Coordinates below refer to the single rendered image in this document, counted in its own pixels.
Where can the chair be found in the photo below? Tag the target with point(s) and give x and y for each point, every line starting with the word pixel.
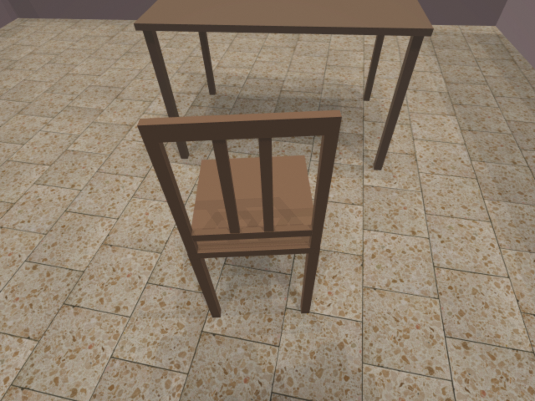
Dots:
pixel 258 206

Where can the table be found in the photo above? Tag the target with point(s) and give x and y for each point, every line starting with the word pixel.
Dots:
pixel 349 17

